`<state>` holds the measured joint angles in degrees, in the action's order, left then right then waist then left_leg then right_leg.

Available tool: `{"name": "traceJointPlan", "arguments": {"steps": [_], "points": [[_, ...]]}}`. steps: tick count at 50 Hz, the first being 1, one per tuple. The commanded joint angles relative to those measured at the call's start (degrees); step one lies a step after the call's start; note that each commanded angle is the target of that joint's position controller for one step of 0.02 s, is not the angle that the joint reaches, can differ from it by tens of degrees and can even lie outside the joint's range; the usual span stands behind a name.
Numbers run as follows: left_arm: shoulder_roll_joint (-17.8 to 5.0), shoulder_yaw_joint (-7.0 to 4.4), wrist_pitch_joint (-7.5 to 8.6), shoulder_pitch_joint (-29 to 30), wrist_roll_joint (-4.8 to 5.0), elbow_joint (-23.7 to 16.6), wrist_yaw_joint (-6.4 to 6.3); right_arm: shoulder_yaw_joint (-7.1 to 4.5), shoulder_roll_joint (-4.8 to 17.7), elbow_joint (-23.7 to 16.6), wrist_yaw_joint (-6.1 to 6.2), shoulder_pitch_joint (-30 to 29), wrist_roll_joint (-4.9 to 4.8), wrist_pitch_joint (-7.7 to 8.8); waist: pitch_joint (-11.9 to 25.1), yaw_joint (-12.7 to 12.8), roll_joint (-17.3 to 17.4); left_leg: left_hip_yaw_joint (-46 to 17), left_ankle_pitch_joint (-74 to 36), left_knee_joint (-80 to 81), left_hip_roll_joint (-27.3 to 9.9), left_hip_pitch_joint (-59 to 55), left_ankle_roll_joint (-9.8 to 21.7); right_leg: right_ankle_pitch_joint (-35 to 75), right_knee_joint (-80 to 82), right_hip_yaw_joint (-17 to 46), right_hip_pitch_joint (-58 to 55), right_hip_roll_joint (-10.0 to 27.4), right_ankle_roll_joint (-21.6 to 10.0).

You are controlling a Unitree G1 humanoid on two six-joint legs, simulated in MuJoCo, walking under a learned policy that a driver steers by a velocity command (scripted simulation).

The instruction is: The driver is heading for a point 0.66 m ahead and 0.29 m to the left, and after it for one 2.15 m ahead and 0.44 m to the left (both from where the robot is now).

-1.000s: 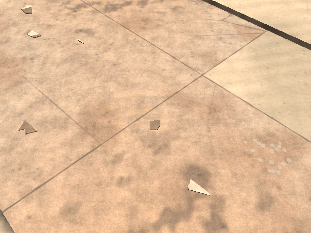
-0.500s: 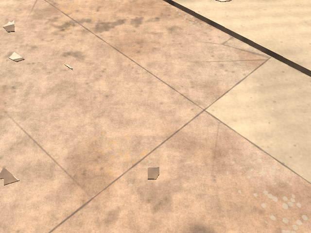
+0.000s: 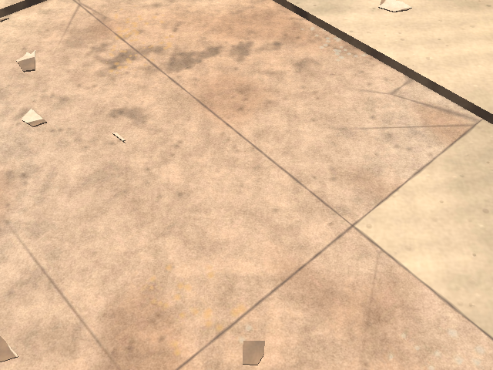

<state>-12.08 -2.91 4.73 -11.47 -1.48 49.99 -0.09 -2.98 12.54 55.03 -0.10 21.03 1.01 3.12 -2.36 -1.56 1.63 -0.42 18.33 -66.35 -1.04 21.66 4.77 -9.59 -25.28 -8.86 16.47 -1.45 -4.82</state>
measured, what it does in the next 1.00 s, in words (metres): walks ahead, turning left: left foot, then right foot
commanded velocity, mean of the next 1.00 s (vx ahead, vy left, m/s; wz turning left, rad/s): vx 0.50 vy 0.00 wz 0.54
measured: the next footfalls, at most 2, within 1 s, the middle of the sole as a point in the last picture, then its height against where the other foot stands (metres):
left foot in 0.42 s outside the picture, level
right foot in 0.96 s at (220, 290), level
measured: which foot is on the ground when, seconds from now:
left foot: up 0.00-0.40, down 0.42-0.96, up 0.98-1.00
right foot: down 0.00-0.44, up 0.46-0.94, down 0.96-1.00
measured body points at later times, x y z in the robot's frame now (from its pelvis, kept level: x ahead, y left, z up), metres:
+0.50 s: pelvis +0.25 +0.06 -0.02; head +0.28 +0.07 +0.43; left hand +0.19 +0.30 -0.16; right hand +0.46 -0.15 -0.14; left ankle +0.30 +0.11 -0.74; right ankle +0.12 -0.09 -0.64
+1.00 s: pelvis +0.53 +0.12 -0.02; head +0.56 +0.13 +0.43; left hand +0.59 +0.43 -0.10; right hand +0.67 -0.14 -0.15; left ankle +0.32 +0.11 -0.70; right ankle +0.68 +0.09 -0.74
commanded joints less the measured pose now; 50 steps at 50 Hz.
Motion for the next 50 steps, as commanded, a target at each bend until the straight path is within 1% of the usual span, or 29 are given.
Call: {"name": "traceJointPlan", "arguments": {"steps": [1, 3, 5, 9, 14, 15, 17, 19, 20, 21, 22, 23, 24, 25, 26, 27, 28, 29, 30, 32, 37, 42, 44, 45, 46, 47, 48, 49, 50], "points": [[-3.4, -0.76, 1.93, -5.1, 0.65, -0.4, -0.4, -0.83, 1.7, -2.3, -1.12, 3.9, 0.91, -1.51, 1.2, -0.3, -4.9, -2.0, -3.5, -1.2, -4.1, 7.9, -0.4, 4.6, 17.1, 14.3, -5.8, 16.6, -4.2], [-4.5, -1.11, 2.54, -6.7, 0.93, 0.3, -0.45, -0.91, 1.3, -3.8, -1.61, 0.5, 0.88, -2.2, 0.1, -0.5, -4.9, -1.5, -6.9, 0.2, -4.9, 11.9, -0.7, 6.8, 18.3, 10.2, -6.5, 16.3, -3.9], [-4.7, -1.14, 2.56, -8.7, 0.67, 1.0, -0.51, -0.96, 1.5, -5.3, -1.92, -3.7, 0.83, -2.56, -1.1, 0.1, -5.1, -1.0, -11.0, 2.9, -5.5, 16.1, -1.2, 8.9, 18.6, 6.9, -8.0, 15.7, -3.5], [-4.7, -0.93, 2.34, -11.0, 0.57, 2.1, -0.69, -0.39, 0.9, -8.1, -2.49, -11.9, 0.67, -2.28, -2.9, 1.6, -5.0, 1.6, -18.3, 15.1, -4.7, 17.4, -1.7, 14.6, 18.1, 0.8, -10.1, 14.1, -2.3], [-6.3, -1.24, 1.65, -15.9, 0.41, 4.2, -1.5, 0.26, 0.8, -11.7, -3.21, -20.4, 0.98, -2.1, -4.0, 4.1, -5.1, 7.1, -17.6, 26.4, -3.0, 16.1, 0.4, 24.9, 15.3, -3.6, -18.7, 16.4, -1.8], [-6.6, -1.28, 1.3, -16.3, 0.35, 4.5, -1.69, 0.2, 1.0, -12.1, -3.29, -20.9, 1.08, -2.08, -3.9, 4.0, -5.3, 7.9, -15.6, 27.7, -2.3, 15.4, 1.2, 28.8, 13.7, -4.5, -20.6, 16.8, -1.7], [-7.8, -1.52, 0.65, -15.6, 0.21, 4.6, -2.07, -0.23, 1.7, -12.2, -3.09, -19.7, 1.18, -2.17, -2.2, 2.6, -6.6, 10.0, -10.1, 29.3, 0.7, 10.8, 3.2, 44.0, 8.1, -6.3, -23.0, 17.2, -1.4], [-9.8, -2.09, -0.3, -14.5, 0.04, 4.4, -2.3, -1.16, 3.3, -10.8, -2.63, -13.6, 1.24, -2.14, 1.7, -0.4, -8.1, 11.3, -3.6, 30.4, 4.6, 3.2, 5.8, 55.8, -3.2, -7.3, -24.2, 17.7, -1.6], [-10.7, -2.33, -0.86, -14.1, 0.12, 4.1, -2.12, -1.96, 4.6, -9.2, -2.3, -8.0, 1.35, -1.73, 5.2, -2.6, -7.7, 10.6, -2.5, 33.3, 6.4, -3.8, 7.3, 53.5, -12.9, -7.4, -22.3, 17.7, -1.5], [-10.7, -2.35, -1.07, -12.6, 0.39, 3.0, -1.75, -3.3, 7.4, -6.6, -1.6, 0.6, 2.02, -1.22, 9.6, -7.1, -4.3, 5.9, -4.0, 38.8, 5.0, -16.9, 9.6, 41.8, -27.4, -8.0, -13.8, 16.5, 0.3], [-5.1, -1.2, -0.81, -13.1, 1.27, -0.5, -1.01, -5.11, 13.9, -6.5, -0.75, 3.3, 2.38, -1.17, 14.5, -5.8, 6.3, -18.3, -0.2, 40.4, -11.5, -33.7, 15.8, 1.8, -47.7, -7.5, 8.3, 9.8, 3.2], [-6.8, -1.7, -0.13, -9.1, 1.06, -4.2, -0.22, -5.58, 16.7, -7.7, -0.81, 2.5, 0.73, -1.78, 17.1, -4.6, 6.8, -43.5, -4.3, 49.2, -19.5, -38.5, 21.5, -21.8, -59.4, 4.3, 22.5, -0.1, 5.0], [-7.3, -1.65, 0.46, -2.8, 0.68, -5.7, 0.12, -5.1, 15.0, -7.0, -0.41, 1.0, 0.0, -2.23, 9.4, -4.7, 0.0, -34.0, -6.9, 50.7, -17.8, -33.9, 19.2, -15.7, -57.9, 9.9, 28.4, 4.3, 4.4], [-6.7, -1.24, 1.2, -2.9, 1.13, -5.9, 0.26, -4.35, 12.3, -6.8, -0.12, -1.6, -0.42, -2.07, 4.2, -2.4, -1.3, -27.3, -12.0, 51.6, -16.0, -26.3, 16.7, -10.8, -52.9, 9.7, 26.8, 6.3, 4.2], [-6.6, -1.36, 1.15, -4.3, 0.74, -4.8, 0.14, -3.69, 10.0, -7.2, 0.04, -4.6, -0.41, -1.69, 1.6, 0.5, -3.8, -21.9, -17.8, 52.3, -12.5, -20.5, 13.7, -8.9, -47.5, 9.9, 23.2, 8.0, 4.3], [-6.6, -1.38, 0.19, -5.5, -0.45, -4.6, 0.13, -3.14, 8.5, -7.5, 0.3, -6.3, -0.92, -1.23, 1.1, 2.5, -3.2, -17.8, -22.4, 52.8, -9.6, -16.4, 12.3, -8.4, -44.6, 10.0, 19.7, 8.7, 5.1], [-6.2, -1.31, -0.97, -6.8, -1.22, -4.3, 0.36, -2.76, 7.8, -7.8, 0.31, -6.9, -1.11, -0.63, 2.1, 3.4, -2.0, -15.5, -24.9, 53.1, -8.0, -14.5, 11.8, -8.0, -42.6, 10.2, 17.0, 9.1, 5.8], [-6.0, -1.32, -1.89, -6.7, -1.5, -4.6, 0.62, -2.69, 8.0, -7.7, 0.19, -6.0, -1.28, 0.04, 2.7, 3.7, -1.8, -14.7, -28.0, 53.1, -7.0, -13.9, 11.9, -7.9, -41.5, 9.7, 16.5, 8.8, 6.5], [-5.7, -1.22, -2.52, -5.9, -1.46, -5.0, 0.82, -2.84, 8.9, -7.5, 0.07, -4.9, -1.34, 0.44, 2.7, 3.8, -1.5, -13.6, -29.5, 53.4, -6.1, -13.2, 11.8, -6.9, -39.7, 9.2, 16.9, 8.7, 7.1], [-5.5, -1.04, -3.09, -1.8, -1.34, -6.7, 1.0, -3.13, 10.2, -7.2, -0.03, -2.3, -1.1, 0.69, 1.8, 2.6, -0.4, -13.4, -29.0, 54.2, -5.1, -12.9, 11.1, -3.1, -35.6, 8.5, 19.3, 8.6, 8.0], [-6.2, -0.64, -3.12, 9.8, -0.92, -10.9, 1.21, -3.07, 10.5, -6.8, 0.02, 4.0, -0.96, 0.42, 0.1, -1.7, 1.8, -15.9, -27.7, 53.9, -4.7, -18.5, 9.3, 5.5, -23.2, 8.9, 25.3, 7.0, 8.3], [-6.5, 0.16, -2.09, 17.3, -0.27, -14.5, 1.74, -3.18, 11.5, -7.2, 0.65, 7.1, -0.27, 0.25, -0.5, -4.1, 2.7, -18.7, -32.3, 50.1, -5.9, -23.7, 8.8, 7.4, -12.7, 9.1, 23.9, 3.9, 6.9], [-7.6, 0.04, -1.57, 15.7, -0.01, -14.9, 1.62, -3.41, 12.5, -7.9, 1.11, 5.6, -0.07, 0.31, -0.4, -2.6, 3.3, -20.3, -34.2, 48.1, -6.7, -23.3, 7.2, 6.1, -8.4, 10.0, 18.2, 3.0, 5.6], [-8.4, -0.2, -1.3, 12.3, 0.12, -14.1, 1.38, -3.57, 13.2, -8.5, 1.19, 3.5, -0.02, 0.38, 0.2, -0.6, 3.6, -20.3, -36.8, 46.3, -6.5, -21.2, 5.9, 4.2, -6.3, 9.9, 12.1, 2.1, 4.7], [-9.8, -0.78, -0.99, 6.8, 0.21, -12.5, 0.85, -3.74, 13.9, -9.2, 1.0, 1.6, 0.05, 0.57, 2.3, 1.9, 3.5, -19.9, -42.9, 41.7, -5.5, -19.0, 4.6, 1.6, -5.3, 9.3, 3.7, 0.4, 3.8], [-11.2, -1.48, -0.38, -1.4, 0.14, -10.2, 0.15, -3.74, 14.1, -9.4, 0.48, 0.3, -0.25, 0.85, 6.5, 6.1, 0.9, -17.8, -44.7, 31.6, -2.3, -16.7, 3.2, 2.7, -1.8, 8.8, -7.1, 0.1, 2.6], [-14.5, -2.33, 0.22, -9.9, -1.06, -9.5, -0.84, -2.85, 10.9, -10.5, -0.16, 0.8, -0.79, 1.27, 14.0, 9.2, -3.6, -14.8, -32.6, 16.7, 1.5, -9.7, 2.0, -6.0, -0.3, 17.8, -20.5, 9.5, 0.3], [-19.9, -3.31, -0.06, -12.1, -2.61, -9.7, -1.14, -1.41, 4.1, -11.9, -0.13, 7.9, -2.4, 1.3, 21.2, 5.4, -17.2, -8.2, 8.8, -0.3, 10.3, 6.5, -0.1, -9.8, 4.1, 43.6, -34.2, 25.9, -5.9], [-17.4, -3.26, -0.88, -10.0, -1.15, -9.1, -0.56, -1.59, 8.3, -10.3, 0.14, 10.2, -0.55, 1.0, 20.1, 3.7, -16.0, -8.5, 11.3, -6.7, 8.1, 12.3, 0.4, -16.9, 9.5, 56.8, -29.9, 26.1, -9.1]]}}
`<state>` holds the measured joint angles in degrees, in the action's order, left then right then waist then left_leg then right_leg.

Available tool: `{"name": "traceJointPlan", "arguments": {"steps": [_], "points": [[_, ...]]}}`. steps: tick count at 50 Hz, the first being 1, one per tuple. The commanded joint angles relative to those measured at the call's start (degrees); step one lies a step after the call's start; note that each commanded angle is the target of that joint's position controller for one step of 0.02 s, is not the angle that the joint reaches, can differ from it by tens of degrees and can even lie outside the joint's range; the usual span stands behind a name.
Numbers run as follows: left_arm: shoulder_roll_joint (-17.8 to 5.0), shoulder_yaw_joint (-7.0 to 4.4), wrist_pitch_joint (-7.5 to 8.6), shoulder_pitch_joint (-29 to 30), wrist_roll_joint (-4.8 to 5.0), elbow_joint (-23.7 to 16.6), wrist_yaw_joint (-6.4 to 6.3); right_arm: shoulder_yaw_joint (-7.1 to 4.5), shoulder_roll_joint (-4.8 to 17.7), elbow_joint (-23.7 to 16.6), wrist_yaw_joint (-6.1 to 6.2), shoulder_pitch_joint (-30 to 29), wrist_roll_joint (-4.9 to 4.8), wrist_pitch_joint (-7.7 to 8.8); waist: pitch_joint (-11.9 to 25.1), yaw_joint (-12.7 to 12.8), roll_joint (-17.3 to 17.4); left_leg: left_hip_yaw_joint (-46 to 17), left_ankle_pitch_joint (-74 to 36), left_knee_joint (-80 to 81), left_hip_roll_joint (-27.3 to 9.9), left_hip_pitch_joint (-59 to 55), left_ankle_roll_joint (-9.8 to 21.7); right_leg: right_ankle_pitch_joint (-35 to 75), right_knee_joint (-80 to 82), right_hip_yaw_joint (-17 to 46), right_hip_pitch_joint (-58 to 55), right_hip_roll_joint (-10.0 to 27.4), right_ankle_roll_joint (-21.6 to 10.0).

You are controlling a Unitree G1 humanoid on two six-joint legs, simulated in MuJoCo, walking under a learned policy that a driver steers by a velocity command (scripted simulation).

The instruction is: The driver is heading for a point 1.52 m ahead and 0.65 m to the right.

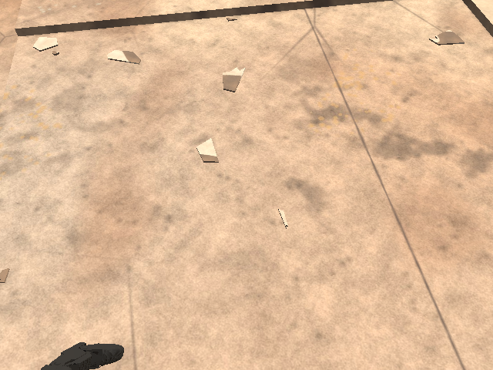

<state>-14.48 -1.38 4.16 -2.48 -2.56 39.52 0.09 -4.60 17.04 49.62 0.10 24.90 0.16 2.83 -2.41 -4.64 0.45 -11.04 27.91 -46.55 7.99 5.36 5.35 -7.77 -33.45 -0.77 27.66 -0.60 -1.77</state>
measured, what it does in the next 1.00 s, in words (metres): walks ahead, turning right: left foot, then right foot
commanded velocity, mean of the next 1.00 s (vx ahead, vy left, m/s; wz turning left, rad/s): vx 0.50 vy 0.00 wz -0.36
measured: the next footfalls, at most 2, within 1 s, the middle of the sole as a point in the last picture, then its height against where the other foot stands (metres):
left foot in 0.42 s outside the picture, level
right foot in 0.92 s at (316, 329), level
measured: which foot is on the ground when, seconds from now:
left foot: up 0.00-0.40, down 0.42-0.94, up 0.96-1.00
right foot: down 0.00-0.42, up 0.44-0.90, down 0.92-1.00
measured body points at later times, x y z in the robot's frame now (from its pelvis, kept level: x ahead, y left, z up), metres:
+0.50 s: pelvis +0.24 +0.02 +0.02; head +0.26 +0.03 +0.47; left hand +0.29 +0.29 -0.12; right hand +0.39 -0.25 -0.07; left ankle +0.30 +0.10 -0.72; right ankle +0.13 -0.10 -0.66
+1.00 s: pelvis +0.47 -0.09 +0.00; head +0.50 -0.12 +0.45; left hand +0.75 +0.05 -0.09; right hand +0.36 -0.34 -0.14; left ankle +0.37 +0.10 -0.63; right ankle +0.51 -0.17 -0.72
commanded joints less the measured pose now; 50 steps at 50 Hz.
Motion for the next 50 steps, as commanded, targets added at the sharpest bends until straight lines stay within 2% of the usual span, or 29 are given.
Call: {"name": "traceJointPlan", "arguments": {"steps": [1, 2, 3, 5, 7, 9, 12, 16, 18, 19, 20, 21, 22, 23, 24, 25, 27, 30, 35, 38, 41, 43, 44, 45, 46, 47, 48, 49, 50], "points": [[-9.5, -3.6, -0.44, -14.5, 0.53, 1.0, -0.39, -0.09, 4.4, -3.7, -0.21, 3.5, 1.04, 0.89, 10.4, 5.5, -7.2, 2.2, -3.7, -27.7, -3.8, 29.5, -0.4, -21.6, 19.0, 40.3, -32.3, 22.5, -11.6], [-6.2, -2.75, -0.28, -11.9, 0.81, 1.3, 0.05, 0.22, 4.0, -4.6, -0.7, -1.2, 1.57, 0.88, 5.4, 5.6, -2.6, 3.2, -7.3, -24.8, -5.4, 28.7, -0.7, -16.4, 19.4, 31.6, -25.7, 18.9, -10.7], [-5.4, -2.36, -0.08, -11.5, 0.75, 2.1, 0.17, 0.35, 3.5, -5.4, -1.16, -3.6, 1.8, 0.75, 3.4, 4.9, -3.6, 3.9, -8.3, -21.9, -6.8, 27.8, -1.0, -9.5, 20.0, 25.4, -22.3, 15.9, -9.7], [-5.7, -2.26, 0.55, -12.8, 1.47, 4.1, 0.51, 0.81, 2.7, -5.8, -1.84, -3.7, 2.78, -0.04, 3.0, 3.3, -6.7, 6.3, -8.7, -17.9, -8.6, 24.8, -2.2, 3.4, 20.5, 19.2, -18.9, 12.5, -9.6], [-6.3, -2.46, 1.25, -15.2, 2.16, 5.4, 1.01, 1.27, 2.1, -6.4, -2.0, -5.0, 3.11, -0.24, 4.0, 3.0, -6.5, 8.4, -8.9, -14.6, -9.2, 24.9, -3.4, 12.1, 20.5, 17.0, -19.0, 11.6, -11.0], [-7.3, -2.84, 1.1, -16.6, 2.33, 6.3, 0.93, 2.06, 1.1, -8.1, -2.16, -9.7, 2.89, -0.23, 2.6, 3.6, -6.2, 9.9, -10.8, -8.4, -10.3, 26.3, -4.8, 10.5, 22.3, 15.5, -17.6, 10.9, -11.9], [-8.1, -3.35, 0.42, -18.4, 2.34, 7.0, 0.89, 3.3, 0.0, -10.6, -2.33, -17.5, 2.25, 0.02, 0.7, 5.5, -6.5, 11.2, -16.9, 3.2, -10.5, 23.8, -6.2, 5.7, 23.7, 13.8, -14.4, 9.1, -11.2], [-9.8, -4.14, -0.03, -21.1, 2.05, 7.5, 1.27, 3.42, 1.2, -12.3, -1.65, -22.1, 1.44, 0.62, 1.8, 7.0, -5.8, 12.0, -19.6, 11.0, -8.6, 17.8, -6.7, 7.2, 20.4, 15.5, -14.7, 9.7, -9.9], [-10.5, -4.51, -0.3, -20.7, 2.02, 7.2, 1.11, 3.11, 1.9, -12.4, -1.1, -20.6, 1.32, 1.15, 2.2, 5.7, -5.7, 11.5, -18.3, 15.0, -7.9, 13.2, -6.2, 5.7, 17.2, 17.7, -14.6, 10.1, -8.7], [-10.7, -4.66, -0.46, -19.9, 2.17, 6.9, 0.93, 2.86, 2.2, -11.5, -0.75, -17.6, 1.47, 1.59, 2.6, 3.9, -4.7, 11.5, -18.9, 19.0, -7.5, 8.2, -5.8, 4.5, 14.0, 17.9, -13.2, 9.1, -7.7], [-9.5, -4.41, -0.33, -20.0, 2.26, 6.8, 0.83, 2.17, 4.0, -10.2, -0.12, -13.0, 1.96, 2.26, 4.8, 2.2, -2.5, 9.8, -17.7, 21.6, -8.6, 0.4, -4.6, 4.2, 7.9, 16.9, -10.5, 6.4, -6.2], [-6.0, -3.48, 0.09, -18.6, 2.8, 5.0, 0.92, 1.08, 8.0, -9.6, 0.71, -5.3, 3.2, 2.94, 10.4, -1.7, 4.6, -1.6, -8.3, 26.0, -19.7, -9.2, -1.9, -1.7, -6.4, 12.4, -5.5, 2.0, -4.1], [-1.7, -2.45, 0.05, -21.3, 3.88, 2.6, 0.77, -0.41, 14.0, -9.3, 1.18, -2.0, 3.43, 2.13, 13.6, -1.0, 16.6, -21.2, 3.8, 33.2, -32.4, -17.5, 2.9, -21.7, -20.5, 3.7, 8.5, -5.3, -2.5], [-6.2, -3.28, -1.05, -22.1, 2.23, 3.5, 0.39, -0.24, 11.0, -9.1, 1.12, -3.4, 2.75, 1.36, 10.4, 0.6, 11.5, -26.9, 9.4, 34.3, -33.6, -12.6, 5.5, -23.4, -28.5, 3.9, 12.8, -1.9, -3.1], [-6.8, -3.67, -1.63, -20.2, 1.58, 4.3, 0.77, 0.99, 6.1, -9.8, 0.8, -6.6, 2.19, 1.4, 5.1, 1.9, 5.4, -20.2, 7.2, 34.4, -30.4, -8.1, 4.9, -18.5, -30.7, 5.4, 13.2, 0.6, -3.4], [-5.6, -3.53, -1.83, -18.8, 1.54, 4.4, 1.33, 1.59, 3.6, -9.8, 0.52, -8.7, 1.89, 1.72, 2.4, 2.9, 4.4, -12.6, -1.7, 35.4, -27.5, -4.5, 3.9, -14.7, -30.2, 5.2, 12.2, 2.2, -2.7], [-5.0, -3.64, -2.83, -17.7, 0.72, 4.4, 2.19, 2.04, 1.9, -9.1, 0.67, -9.4, 1.64, 2.4, 1.2, 4.2, 6.7, -2.6, -14.2, 36.5, -23.5, -1.8, 2.1, -10.9, -29.4, 4.1, 10.5, 3.8, -1.3], [-4.0, -3.46, -3.8, -14.3, 0.57, 2.8, 3.03, 1.55, 2.6, -7.5, 0.5, -6.9, 0.98, 3.44, 2.0, 4.6, 5.5, 4.5, -28.5, 36.6, -22.9, -2.8, 2.6, -6.4, -30.4, 3.3, 12.3, 4.0, 0.1], [-3.0, -2.66, -4.24, -5.2, 0.47, -0.7, 4.19, 1.03, 3.2, -5.3, 0.36, -4.4, 1.0, 3.32, -0.1, 3.6, 4.7, 13.1, -33.9, 37.5, -22.5, -3.7, 3.1, 1.6, -22.0, 1.7, 15.6, 4.8, 1.3], [-2.4, -1.83, -4.01, 0.4, 0.54, -2.8, 4.97, 0.58, 4.4, -4.4, 0.37, -3.7, 1.07, 3.18, -1.8, 2.5, 5.0, 17.5, -33.9, 37.6, -22.3, -2.6, 2.1, 5.7, -11.7, -1.2, 11.0, 4.6, 0.0], [-3.1, -1.69, -3.98, 3.5, 0.27, -4.5, 5.13, 0.03, 6.0, -2.9, 0.64, -1.6, 1.07, 2.51, -2.7, 1.8, 4.6, 20.4, -39.5, 35.2, -23.4, -6.0, 1.1, 1.9, -5.5, -4.8, 7.7, 3.2, -2.6], [-3.9, -2.01, -4.0, 2.5, -0.04, -4.7, 4.62, -0.25, 7.5, -2.1, 0.91, -0.9, 1.1, 1.82, -1.2, 2.7, 5.3, 22.9, -55.8, 28.7, -23.7, -8.8, 0.2, -3.4, -3.2, -7.3, 3.0, 0.2, -5.0], [-4.6, -2.42, -3.88, -0.6, -0.2, -4.1, 4.16, -0.5, 8.7, -1.8, 1.04, -0.7, 1.12, 1.33, 1.2, 4.3, 5.8, 23.9, -64.7, 22.2, -23.7, -9.8, -0.1, -6.6, -2.4, -8.2, -1.2, -2.1, -6.4], [-5.7, -3.11, -3.43, -7.1, -0.35, -2.3, 3.58, -0.63, 9.5, -1.7, 1.11, -0.8, 0.99, 0.77, 5.2, 7.2, 5.2, 24.8, -67.7, 12.0, -23.3, -8.8, -0.3, -7.5, -0.1, -8.3, -8.9, -4.6, -7.9], [-7.8, -4.3, -2.94, -17.0, -0.85, 0.9, 2.69, -0.43, 9.2, -2.4, 1.11, -1.2, 1.02, 0.48, 11.0, 11.6, 2.2, 25.8, -58.8, -2.4, -21.9, -1.2, -1.9, -6.2, 3.3, -5.4, -23.0, -4.7, -9.9], [-14.7, -6.16, -2.93, -21.1, -0.98, 1.3, 1.69, 0.95, 3.6, -5.8, 0.41, 0.6, 0.53, 0.67, 17.6, 11.2, -8.8, 25.6, -24.6, -22.1, -16.9, 19.6, -4.7, -16.1, 5.8, 18.0, -41.1, 11.3, -15.2], [-18.4, -6.97, -3.41, -20.3, 1.2, -0.5, 1.37, 0.72, 4.1, -9.1, -0.19, -2.7, 1.13, 1.19, 22.1, 10.5, -12.3, 15.6, 3.9, -35.0, -7.2, 33.6, -6.8, -10.1, 15.5, 46.1, -46.5, 21.2, -20.9], [-17.1, -6.82, -3.87, -20.0, 1.88, 0.4, 0.97, 0.41, 5.9, -10.6, -0.4, -9.3, 1.36, 1.43, 15.4, 11.7, -4.9, 9.2, -1.5, -35.9, -10.4, 39.5, -6.2, -4.5, 16.7, 38.2, -43.5, 19.1, -19.6], [-14.0, -5.97, -3.74, -17.6, 2.07, 1.2, 0.47, 1.07, 4.6, -10.5, -0.47, -9.5, 0.77, 2.04, 8.2, 9.3, -2.9, 9.7, -6.8, -31.8, -12.9, 38.8, -5.8, 2.3, 16.4, 30.0, -35.3, 17.7, -18.2]]}}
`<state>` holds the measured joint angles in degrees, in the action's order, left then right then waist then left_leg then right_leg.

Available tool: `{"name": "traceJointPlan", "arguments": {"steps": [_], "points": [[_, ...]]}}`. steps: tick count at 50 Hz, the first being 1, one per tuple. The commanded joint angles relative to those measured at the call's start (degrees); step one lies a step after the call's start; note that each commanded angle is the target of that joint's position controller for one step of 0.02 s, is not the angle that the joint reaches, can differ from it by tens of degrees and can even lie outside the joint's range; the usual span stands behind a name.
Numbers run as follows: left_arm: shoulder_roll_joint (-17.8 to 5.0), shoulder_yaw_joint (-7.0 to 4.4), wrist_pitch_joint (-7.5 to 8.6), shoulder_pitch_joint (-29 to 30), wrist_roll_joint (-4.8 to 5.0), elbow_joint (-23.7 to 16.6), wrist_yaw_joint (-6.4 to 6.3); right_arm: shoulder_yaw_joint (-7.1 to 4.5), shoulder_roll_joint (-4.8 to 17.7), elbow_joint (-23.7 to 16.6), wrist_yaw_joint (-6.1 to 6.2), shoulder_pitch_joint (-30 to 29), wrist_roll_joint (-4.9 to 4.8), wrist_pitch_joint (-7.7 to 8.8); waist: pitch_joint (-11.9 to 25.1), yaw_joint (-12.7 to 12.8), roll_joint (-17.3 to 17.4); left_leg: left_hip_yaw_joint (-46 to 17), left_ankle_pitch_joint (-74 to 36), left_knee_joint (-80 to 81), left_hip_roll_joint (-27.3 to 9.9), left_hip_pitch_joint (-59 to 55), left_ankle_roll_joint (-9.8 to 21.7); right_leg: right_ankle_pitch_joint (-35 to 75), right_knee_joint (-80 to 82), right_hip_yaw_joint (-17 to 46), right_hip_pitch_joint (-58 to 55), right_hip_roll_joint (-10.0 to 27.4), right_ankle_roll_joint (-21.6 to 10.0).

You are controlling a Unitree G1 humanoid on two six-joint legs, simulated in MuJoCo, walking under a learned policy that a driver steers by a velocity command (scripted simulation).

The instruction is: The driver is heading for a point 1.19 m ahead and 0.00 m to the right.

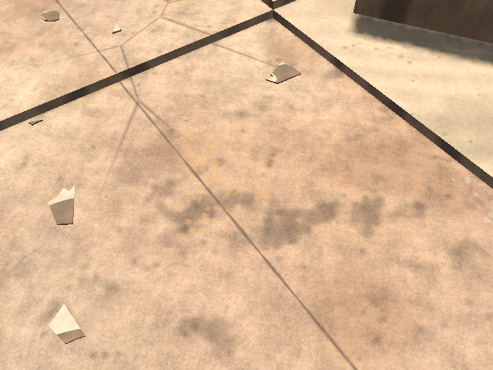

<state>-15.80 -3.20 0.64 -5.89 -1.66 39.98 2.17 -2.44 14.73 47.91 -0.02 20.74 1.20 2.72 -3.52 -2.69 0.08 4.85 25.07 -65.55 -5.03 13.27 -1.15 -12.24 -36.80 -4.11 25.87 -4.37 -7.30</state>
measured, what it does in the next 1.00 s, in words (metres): walks ahead: left foot, then right foot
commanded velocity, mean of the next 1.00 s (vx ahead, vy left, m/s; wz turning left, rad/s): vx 0.50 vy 0.00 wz -0.23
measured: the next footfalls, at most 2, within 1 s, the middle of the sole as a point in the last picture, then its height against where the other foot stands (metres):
left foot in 0.46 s outside the picture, level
right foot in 1.00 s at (308, 280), level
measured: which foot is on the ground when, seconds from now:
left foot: up 0.00-0.44, down 0.46-1.00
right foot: down 0.00-0.46, up 0.48-0.98, down 1.00-1.00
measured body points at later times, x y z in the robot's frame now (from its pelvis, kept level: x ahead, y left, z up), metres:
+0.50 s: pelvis +0.29 +0.02 +0.00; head +0.32 +0.02 +0.45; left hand +0.32 +0.29 -0.13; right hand +0.44 -0.25 -0.08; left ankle +0.40 +0.08 -0.72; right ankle +0.09 -0.05 -0.69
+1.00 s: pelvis +0.55 -0.05 +0.01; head +0.58 -0.07 +0.46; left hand +0.81 +0.12 -0.08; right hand +0.44 -0.29 -0.13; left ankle +0.41 +0.08 -0.71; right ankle +0.64 -0.16 -0.72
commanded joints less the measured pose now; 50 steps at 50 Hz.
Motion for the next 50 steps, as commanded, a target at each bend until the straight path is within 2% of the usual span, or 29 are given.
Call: {"name": "traceJointPlan", "arguments": {"steps": [1, 2, 3, 4, 6, 8, 10, 13, 17, 19, 20, 21, 22, 23, 24, 25, 26, 27, 28, 30, 33, 37, 41, 43, 46, 47, 48, 49, 50], "points": [[-9.8, -3.3, 0.12, -11.8, 1.15, 0.8, -1.81, -0.97, 6.5, -7.7, -0.2, -4.1, -0.02, 2.24, 5.5, 4.4, -0.1, -6.3, -6.0, -6.9, -1.7, 27.0, 0.8, 13.1, 20.4, 27.6, -26.0, 17.9, -10.0], [-8.2, -2.74, 0.48, -9.6, 1.51, 0.6, -1.93, -0.96, 6.5, -7.5, -0.17, -2.9, 0.96, 1.45, 4.2, 2.1, -0.7, -6.6, -6.0, -3.8, -2.4, 23.0, 0.3, 17.0, 21.2, 23.9, -20.7, 15.0, -8.8], [-7.2, -2.35, 0.89, -8.3, 1.57, 0.2, -1.82, -0.9, 6.3, -6.8, -0.33, -1.2, 1.64, 0.38, 4.9, 0.9, -1.4, -6.6, -6.2, -2.1, -2.7, 19.8, -0.2, 19.2, 22.0, 21.5, -17.8, 13.4, -8.5], [-7.1, -2.25, 1.52, -8.8, 1.62, 0.2, -1.61, -0.92, 6.1, -6.9, -0.53, -1.0, 1.9, -0.48, 5.6, 0.5, -1.6, -6.0, -6.2, -1.2, -2.2, 18.7, -0.7, 21.9, 22.3, 20.8, -16.5, 12.6, -8.8], [-8.2, -2.56, 2.2, -10.5, 1.62, 1.0, -1.42, -0.76, 5.1, -7.5, -0.81, -2.8, 1.76, -1.39, 5.1, 0.6, -1.4, -5.3, -9.0, 2.7, -1.9, 19.7, -1.5, 20.4, 23.7, 19.6, -14.9, 11.1, -8.9], [-8.7, -2.72, 2.31, -13.0, 1.56, 1.7, -1.47, -0.63, 4.8, -9.1, -0.91, -7.8, 1.65, -1.58, 3.1, 2.1, -2.0, -5.1, -13.4, 7.5, -1.7, 23.1, -2.2, 17.0, 25.1, 20.3, -15.1, 10.5, -8.3], [-8.0, -2.5, 2.43, -15.4, 1.66, 2.5, -1.5, -0.47, 4.6, -10.0, -1.05, -12.0, 1.53, -1.48, 1.9, 3.8, -2.8, -5.2, -18.4, 13.7, -1.6, 25.7, -2.2, 16.2, 25.8, 20.2, -17.5, 10.3, -7.2], [-7.5, -2.2, 2.87, -19.1, 1.69, 3.9, -1.72, -0.02, 3.9, -11.1, -1.5, -17.2, 1.29, -1.01, 1.6, 6.2, -3.3, -4.8, -24.2, 21.6, -0.6, 26.1, -1.4, 20.0, 24.9, 19.4, -21.9, 10.5, -5.6], [-8.1, -1.92, 3.08, -22.4, 1.03, 5.4, -2.35, 0.34, 4.0, -12.9, -2.03, -23.0, 0.75, -0.19, 0.6, 8.3, -3.2, -3.7, -24.8, 28.5, 1.5, 25.0, 0.5, 25.9, 22.7, 19.9, -27.2, 12.4, -5.0], [-8.8, -1.9, 3.11, -21.9, 0.77, 5.8, -2.75, 0.16, 4.6, -13.3, -2.06, -22.8, 0.64, 0.17, 0.0, 7.4, -3.8, -3.8, -22.1, 31.5, 2.6, 21.8, 2.2, 29.0, 21.4, 20.6, -28.5, 13.8, -4.2], [-9.2, -1.9, 3.15, -20.8, 0.71, 5.8, -2.92, -0.05, 5.1, -12.7, -1.92, -20.6, 0.6, 0.33, 0.1, 6.0, -4.1, -3.6, -20.1, 33.4, 3.5, 17.8, 3.2, 32.2, 20.2, 20.2, -28.1, 14.0, -3.3], [-9.7, -1.91, 3.27, -19.7, 0.66, 5.8, -2.99, -0.49, 5.9, -11.5, -1.52, -16.9, 0.54, 0.48, 1.4, 4.2, -4.5, -2.9, -17.4, 34.7, 5.4, 11.8, 4.2, 39.7, 16.9, 19.4, -27.5, 13.5, -2.4], [-10.0, -1.87, 3.32, -19.1, 0.57, 6.2, -2.87, -1.11, 6.9, -9.3, -0.88, -10.4, 0.52, 0.79, 4.6, 1.3, -3.6, -1.8, -16.2, 37.1, 7.4, 3.5, 5.4, 46.1, 9.3, 17.7, -27.1, 11.8, -1.4], [-9.2, -1.52, 3.51, -18.8, 0.69, 6.2, -2.64, -1.8, 8.6, -7.2, -0.09, -2.2, 0.95, 1.38, 9.6, -2.7, -1.6, -4.4, -17.2, 39.0, 4.5, -8.6, 7.3, 42.2, -1.9, 15.2, -22.3, 9.2, -0.3], [-4.9, -0.3, 3.84, -20.5, 1.73, 4.2, -2.37, -2.82, 13.4, -6.9, 0.82, 6.0, 2.3, 1.71, 18.1, -4.6, 5.7, -22.5, -8.3, 40.4, -9.8, -23.6, 11.4, 22.8, -19.8, 12.1, -10.3, 4.6, 1.5], [-3.6, -0.26, 3.58, -26.2, 2.3, 4.6, -2.32, -3.86, 16.4, -5.5, 0.28, 6.3, 1.93, 1.09, 20.4, -1.3, 16.4, -46.2, -9.5, 47.6, -19.8, -29.2, 17.7, -17.7, -33.5, 8.8, 4.0, -4.5, 3.0], [-7.2, -0.75, 3.14, -21.7, 0.24, 5.2, -2.61, -2.76, 11.1, -5.8, -0.26, 2.0, 0.11, 0.61, 12.1, -0.1, 5.8, -44.1, -4.3, 49.3, -16.9, -22.2, 16.4, -14.2, -36.4, 12.4, 8.4, -0.4, 2.1], [-6.6, -0.65, 3.18, -17.6, 0.21, 4.6, -2.06, -2.0, 7.8, -6.3, -0.51, -2.4, -0.3, 0.65, 5.9, 0.9, 2.2, -34.9, -5.7, 50.4, -14.6, -14.7, 15.3, -9.5, -34.5, 11.9, 8.2, 1.8, 2.2], [-5.7, -0.31, 3.09, -15.6, 0.23, 4.3, -1.67, -1.45, 5.9, -6.2, -0.64, -4.7, 0.08, 0.82, 3.7, 1.9, 1.3, -28.9, -10.1, 52.1, -11.7, -10.5, 13.7, -7.0, -31.7, 10.8, 7.2, 3.8, 2.3], [-4.7, -0.01, 1.99, -16.1, -0.59, 4.7, -0.94, -0.91, 4.8, -4.6, -0.49, -4.6, -0.2, 1.51, 2.6, 3.7, 4.7, -21.1, -18.7, 54.1, -7.8, -6.0, 12.1, -5.5, -28.1, 9.0, 4.2, 5.7, 3.5], [-3.6, 0.4, 1.26, -14.5, -0.89, 4.7, -0.34, -1.17, 5.9, -2.4, -0.85, -1.6, -0.86, 2.79, 2.6, 4.1, 4.6, -16.6, -26.5, 56.2, -6.7, -5.8, 13.1, -3.0, -25.5, 6.7, 5.9, 6.9, 4.9], [-2.6, 1.15, 1.27, -4.2, -0.67, 1.8, -0.02, -1.15, 5.8, 0.1, -0.94, 1.6, -1.05, 2.68, -0.2, 2.2, 3.9, -11.8, -29.5, 59.0, -4.6, -7.6, 12.9, 4.8, -15.4, 3.8, 11.8, 9.3, 6.8], [-1.1, 2.15, 1.66, 3.8, -0.15, -0.1, 0.18, -1.27, 6.5, 2.2, -0.92, 4.9, -0.98, 2.67, -0.5, 0.0, 4.1, -8.5, -34.4, 58.1, -3.8, -9.2, 11.7, 11.1, -2.9, 1.2, 8.4, 8.2, 6.8], [-1.5, 2.17, 1.8, 6.3, 0.0, -0.8, 0.03, -1.29, 6.9, 3.3, -0.73, 6.4, -0.74, 2.52, -0.7, -0.6, 4.1, -8.6, -36.3, 57.0, -5.0, -11.6, 11.5, 11.4, 0.6, 0.7, 7.2, 7.5, 6.0], [-2.6, 1.82, 2.1, 6.9, -0.08, -1.2, -0.33, -1.41, 7.6, 4.4, -0.18, 6.6, -0.36, 2.14, -1.1, 0.2, 4.2, -9.2, -41.9, 53.8, -7.5, -15.9, 11.0, 7.2, 3.9, 0.9, 5.3, 6.5, 3.8], [-3.0, 1.57, 2.3, 5.2, -0.19, -0.7, -0.56, -1.48, 7.9, 4.6, 0.0, 5.8, -0.28, 2.01, -0.3, 1.3, 4.3, -8.7, -47.6, 51.0, -7.7, -16.8, 10.5, 4.9, 5.2, 0.5, 2.3, 5.5, 2.9], [-3.7, 1.12, 2.58, 1.0, -0.36, 0.7, -0.93, -1.56, 8.4, 4.8, 0.15, 5.2, -0.22, 1.84, 1.9, 3.3, 4.3, -8.0, -54.6, 45.8, -7.2, -17.2, 9.7, 3.0, 6.9, -0.1, -3.3, 3.8, 1.8], [-4.7, 0.46, 3.14, -7.2, -0.78, 3.6, -1.42, -1.43, 8.2, 5.0, 0.18, 4.7, -0.37, 1.56, 6.3, 7.0, 2.7, -5.9, -57.0, 36.1, -5.1, -15.2, 8.7, 4.2, 10.5, -0.7, -13.7, 2.4, 0.3], [-7.9, -0.64, 3.7, -17.3, -1.91, 6.2, -2.11, -0.88, 6.8, 3.8, 0.16, 4.3, -0.67, 1.61, 12.9, 10.7, -0.5, -4.1, -45.0, 22.0, -2.8, -5.9, 7.6, 1.2, 11.0, 7.1, -28.4, 9.8, -2.4]]}}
